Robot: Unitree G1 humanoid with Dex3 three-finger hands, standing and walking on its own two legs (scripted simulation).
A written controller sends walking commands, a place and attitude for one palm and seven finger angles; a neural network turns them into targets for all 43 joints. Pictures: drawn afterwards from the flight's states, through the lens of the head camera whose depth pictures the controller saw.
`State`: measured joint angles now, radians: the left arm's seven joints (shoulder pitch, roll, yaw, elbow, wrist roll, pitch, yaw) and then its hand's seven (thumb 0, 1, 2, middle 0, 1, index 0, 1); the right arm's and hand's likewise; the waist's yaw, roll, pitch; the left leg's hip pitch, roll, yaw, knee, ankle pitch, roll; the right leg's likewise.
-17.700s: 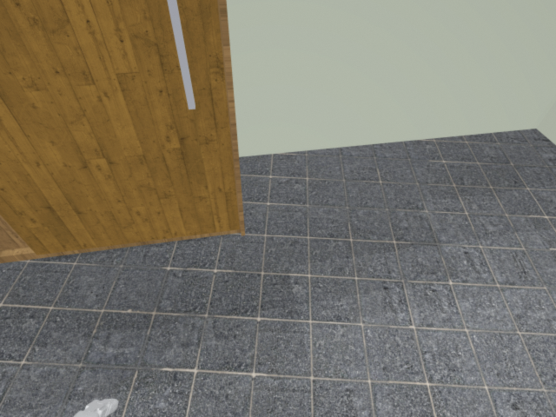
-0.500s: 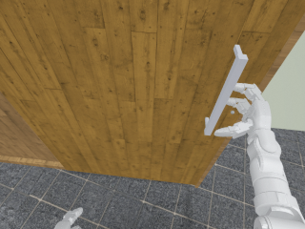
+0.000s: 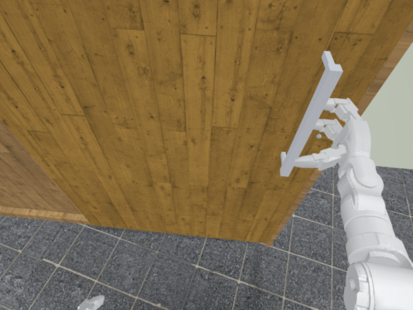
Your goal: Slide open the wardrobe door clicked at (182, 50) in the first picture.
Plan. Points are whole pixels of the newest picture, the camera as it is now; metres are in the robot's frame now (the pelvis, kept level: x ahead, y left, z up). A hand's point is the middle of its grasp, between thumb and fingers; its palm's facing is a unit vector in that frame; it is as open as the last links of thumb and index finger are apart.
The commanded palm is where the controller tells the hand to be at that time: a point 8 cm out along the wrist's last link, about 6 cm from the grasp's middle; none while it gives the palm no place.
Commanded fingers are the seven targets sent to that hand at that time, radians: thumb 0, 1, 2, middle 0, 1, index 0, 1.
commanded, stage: slide the fingers in behind the handle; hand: right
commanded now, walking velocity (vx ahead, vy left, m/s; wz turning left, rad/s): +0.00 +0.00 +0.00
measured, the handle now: (302, 124) +0.47 -0.14 +0.11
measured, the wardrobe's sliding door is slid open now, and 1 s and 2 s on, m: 0.00 0.00 0.00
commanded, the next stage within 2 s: grip the handle and tug to test in 1.78 s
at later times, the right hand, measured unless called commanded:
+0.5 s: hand (313, 145) +0.41 -0.15 +0.12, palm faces +0.02 +1.00 +0.00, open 14.0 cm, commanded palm +0.38 -0.20 +0.12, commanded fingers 0.00 0.50 -0.30 0.30 1.20 0.30 1.20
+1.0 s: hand (296, 143) +0.41 -0.12 +0.12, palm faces +0.01 +1.00 -0.01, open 14.0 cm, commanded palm +0.38 -0.17 +0.12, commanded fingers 0.00 0.50 -0.30 0.30 1.20 0.30 1.20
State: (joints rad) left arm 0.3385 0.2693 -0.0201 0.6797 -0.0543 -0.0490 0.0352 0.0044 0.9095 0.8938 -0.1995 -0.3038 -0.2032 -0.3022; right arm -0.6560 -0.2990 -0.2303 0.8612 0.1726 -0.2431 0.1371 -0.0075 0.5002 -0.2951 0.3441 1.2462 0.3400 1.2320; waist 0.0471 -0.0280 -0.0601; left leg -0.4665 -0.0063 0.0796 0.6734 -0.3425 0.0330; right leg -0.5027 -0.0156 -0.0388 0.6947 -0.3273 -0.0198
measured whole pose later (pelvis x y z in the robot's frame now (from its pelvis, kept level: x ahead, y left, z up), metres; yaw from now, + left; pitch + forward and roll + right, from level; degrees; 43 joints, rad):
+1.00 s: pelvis +0.01 +0.00 +0.00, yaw +1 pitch +6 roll +0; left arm 0.30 0.24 -0.02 0.64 -0.05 -0.05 0.01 0.00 0.91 0.89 -0.20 -0.30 -0.20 -0.30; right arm -0.49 -0.18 -0.13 0.61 0.15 -0.18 0.02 -0.01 0.50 -0.30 0.30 1.20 0.30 1.20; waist 0.04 -0.03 -0.06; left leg -0.42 -0.01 0.06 0.66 -0.34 0.03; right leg -0.44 -0.02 -0.06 0.67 -0.33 -0.02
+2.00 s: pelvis +0.01 +0.00 +0.00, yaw +1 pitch +7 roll +0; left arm 0.31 0.24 -0.01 0.65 -0.05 -0.05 0.01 0.01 0.91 0.89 -0.20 -0.30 -0.20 -0.30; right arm -0.50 -0.17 -0.13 0.62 0.14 -0.18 0.00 -0.01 0.46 -0.31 0.31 1.21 0.30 1.20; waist 0.04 -0.03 -0.07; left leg -0.42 -0.01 0.05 0.65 -0.35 0.03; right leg -0.45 -0.02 -0.06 0.67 -0.34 -0.02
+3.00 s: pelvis +0.02 +0.00 +0.00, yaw +1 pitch +6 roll +0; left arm 0.30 0.24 -0.01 0.64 -0.04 -0.05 0.00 0.01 0.91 0.89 -0.20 -0.30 -0.20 -0.30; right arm -0.42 -0.16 -0.11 0.51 0.15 -0.14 -0.02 0.01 -0.77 -0.81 0.34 1.37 0.32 1.35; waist 0.03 -0.04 -0.07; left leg -0.39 -0.01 0.06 0.64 -0.35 0.03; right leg -0.41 -0.02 -0.06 0.65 -0.34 -0.02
